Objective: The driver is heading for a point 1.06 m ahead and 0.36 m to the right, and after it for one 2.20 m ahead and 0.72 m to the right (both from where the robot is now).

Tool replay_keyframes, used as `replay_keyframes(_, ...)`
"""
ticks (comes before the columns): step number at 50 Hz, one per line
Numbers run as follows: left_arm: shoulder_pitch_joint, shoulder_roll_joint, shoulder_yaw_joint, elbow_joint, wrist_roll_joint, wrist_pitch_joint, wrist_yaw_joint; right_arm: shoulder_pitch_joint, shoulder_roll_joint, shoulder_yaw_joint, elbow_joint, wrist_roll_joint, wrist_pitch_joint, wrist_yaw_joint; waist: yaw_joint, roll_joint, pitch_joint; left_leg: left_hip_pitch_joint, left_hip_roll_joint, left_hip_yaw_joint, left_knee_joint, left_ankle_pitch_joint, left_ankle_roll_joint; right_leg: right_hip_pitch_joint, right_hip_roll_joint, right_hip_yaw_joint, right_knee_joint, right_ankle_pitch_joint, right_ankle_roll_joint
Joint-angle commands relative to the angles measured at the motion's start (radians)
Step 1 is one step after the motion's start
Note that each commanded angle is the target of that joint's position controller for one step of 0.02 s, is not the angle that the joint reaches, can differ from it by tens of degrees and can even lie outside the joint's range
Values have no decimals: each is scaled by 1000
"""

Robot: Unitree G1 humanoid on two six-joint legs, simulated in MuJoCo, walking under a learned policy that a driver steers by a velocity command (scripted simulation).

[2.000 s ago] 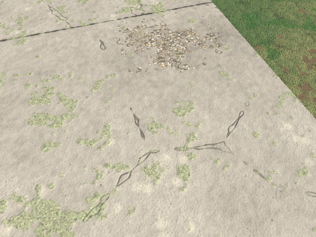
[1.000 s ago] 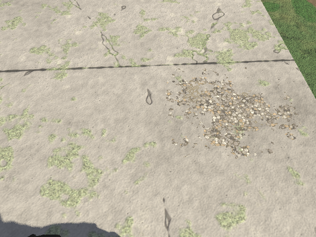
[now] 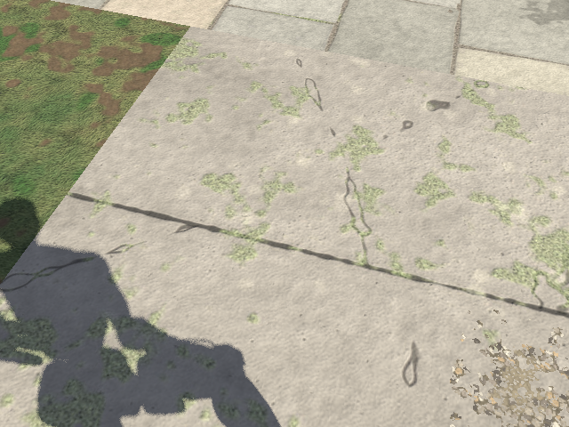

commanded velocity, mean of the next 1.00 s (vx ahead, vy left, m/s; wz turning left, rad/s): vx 0.50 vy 0.00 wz -0.47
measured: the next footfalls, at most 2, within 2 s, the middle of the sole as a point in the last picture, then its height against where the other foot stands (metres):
right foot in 0.28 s outside the picture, level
left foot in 0.76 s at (296, 367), level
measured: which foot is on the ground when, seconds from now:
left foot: down 0.00-0.30, up 0.32-0.74, down 0.76-1.00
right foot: up 0.00-0.26, down 0.28-0.76, up 0.78-1.00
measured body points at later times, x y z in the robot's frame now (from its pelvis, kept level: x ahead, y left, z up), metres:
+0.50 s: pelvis +0.28 -0.09 +0.00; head +0.31 -0.11 +0.44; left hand +0.43 +0.16 -0.11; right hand +0.37 -0.39 -0.10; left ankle +0.37 +0.08 -0.67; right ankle +0.28 -0.16 -0.75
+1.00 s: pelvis +0.56 -0.12 +0.00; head +0.58 -0.12 +0.45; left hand +0.84 +0.03 -0.10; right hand +0.46 -0.39 -0.11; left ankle +0.60 -0.02 -0.75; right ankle +0.52 -0.28 -0.67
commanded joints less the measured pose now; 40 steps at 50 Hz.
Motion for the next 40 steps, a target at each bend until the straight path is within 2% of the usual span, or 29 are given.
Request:
replay_keyframes(1,-3,36,5,-43,-3,0,-6,-58,-144,-35,-55,-5,-27,-13,20,106,16,-9,266,-103,-171,204,150,-16,-8,36,-137,182,3)
replay_keyframes(5,-116,22,-3,-83,-6,-6,-24,-18,-169,-42,-17,2,-25,-22,-28,95,53,53,285,-18,-183,190,118,0,28,3,-311,291,-18)
replay_keyframes(9,-181,27,-3,-132,-4,-7,-49,13,-180,-50,20,16,-1,-29,-43,92,72,210,331,21,-113,278,90,-46,46,-25,-387,186,-61)
replay_keyframes(10,-179,33,-1,-142,-2,-7,-55,8,-188,-53,23,19,7,-32,-35,101,66,238,337,33,-75,370,79,-33,59,-46,-395,133,-76)
replay_keyframes(11,-158,46,6,-147,-1,-6,-59,-6,-202,-56,20,20,15,-37,-15,117,42,254,336,51,-12,540,65,15,86,-77,-397,78,-94)
replay_keyframes(12,-105,68,19,-143,0,-3,-59,-17,-218,-60,16,20,24,-44,17,138,-5,263,329,71,85,730,48,102,124,-114,-390,27,-113)
replay_keyframes(13,21,103,42,-116,0,0,-56,-33,-220,-59,10,20,35,-52,89,131,-78,229,300,106,262,845,21,271,171,-143,-424,39,-141)
replay_keyframes(14,185,171,76,-78,-4,4,-43,-20,-200,-49,-2,13,36,-61,160,83,-172,65,257,123,508,731,-18,550,158,-63,-440,81,-185)
replay_keyframes(15,265,296,107,-74,-8,7,-29,74,-90,-10,-54,-15,13,-48,114,-161,-293,-386,103,111,913,102,-93,955,-107,436,-467,-11,-367)
replay_keyframes(16,276,247,87,-91,-13,1,-31,31,-90,2,-53,-8,-26,-32,133,-147,-419,-571,-8,-102,1075,-406,-97,1082,-206,804,-650,-112,-441)
replay_keyframes(17,254,188,68,-90,-3,-3,-30,-65,-154,-16,-78,35,-52,-16,160,-88,-311,-672,59,-167,1108,-348,-72,1022,-181,671,-676,-127,-383)
replay_keyframes(18,203,159,61,-97,-3,-6,-26,-117,-151,-11,-95,42,-67,-14,137,-26,-203,-676,103,-149,1043,-264,-54,881,-140,538,-678,-78,-346)
replay_keyframes(19,137,132,52,-111,-3,-4,-23,-135,-149,-14,-94,19,-70,-20,96,34,-121,-630,139,-139,946,-207,-56,725,-102,438,-691,13,-320)
replay_keyframes(20,90,103,41,-129,7,-3,-19,-127,-159,-23,-91,4,-61,-26,57,19,-86,-551,166,-140,877,-168,-63,607,-72,373,-715,104,-308)
replay_keyframes(21,64,95,38,-144,13,-2,-16,-113,-154,-25,-92,-1,-47,-26,32,-4,-73,-498,171,-139,845,-149,-74,534,-51,350,-739,146,-310)
replay_keyframes(24,66,124,48,-148,8,-7,-1,-112,-117,-18,-99,-9,-21,-31,15,-7,-52,-462,158,-109,717,-76,-120,422,-17,263,-768,258,-319)
replay_keyframes(27,105,143,56,-134,-3,-2,15,-230,-83,-3,-128,-9,-21,-30,57,-17,-25,-429,124,-102,474,129,-143,380,35,202,-762,203,-272)
replay_keyframes(29,137,146,57,-125,-6,5,21,-301,-74,2,-143,0,-28,-21,89,-33,-20,-376,88,-98,341,232,-147,372,48,205,-749,131,-248)
replay_keyframes(31,172,149,60,-112,-11,12,24,-346,-90,-2,-157,12,-35,-12,107,-40,-16,-349,70,-111,275,257,-143,401,28,251,-725,82,-241)
replay_keyframes(34,186,139,60,-107,-12,21,28,-341,-130,-17,-162,18,-48,-1,89,-56,-19,-318,67,-144,208,179,-113,486,-8,347,-639,42,-219)
replay_keyframes(36,162,127,59,-116,-7,27,28,-256,-149,-31,-141,18,-57,-2,36,-79,-35,-207,64,-126,167,120,-75,495,1,377,-560,65,-193)
replay_keyframes(37,160,92,46,-123,-3,26,26,-164,-175,-45,-121,8,-62,-9,-10,-65,-95,-52,91,-135,151,109,-42,463,50,347,-450,90,-162)
replay_keyframes(38,173,29,23,-139,12,22,22,-24,-227,-59,-110,-7,-64,-17,-63,51,-228,192,259,-295,160,36,17,352,118,258,-176,-40,-125)
replay_keyframes(39,310,-21,6,-175,-18,11,21,53,-310,-79,-74,-17,-48,-13,2,396,-328,473,472,-771,57,-193,184,2,245,128,143,-427,-63)
replay_keyframes(40,299,89,24,-147,-28,10,24,33,-218,-61,-86,7,-45,-8,-23,301,-264,439,483,-854,10,-411,178,-125,159,151,279,-400,-48)
Velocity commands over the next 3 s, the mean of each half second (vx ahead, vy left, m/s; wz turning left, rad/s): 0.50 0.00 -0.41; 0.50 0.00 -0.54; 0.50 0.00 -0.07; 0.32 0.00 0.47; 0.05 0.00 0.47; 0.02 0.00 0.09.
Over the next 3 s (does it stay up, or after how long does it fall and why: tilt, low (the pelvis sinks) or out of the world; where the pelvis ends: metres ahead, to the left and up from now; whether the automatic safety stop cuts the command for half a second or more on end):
stays up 1.04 -0.42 -0.01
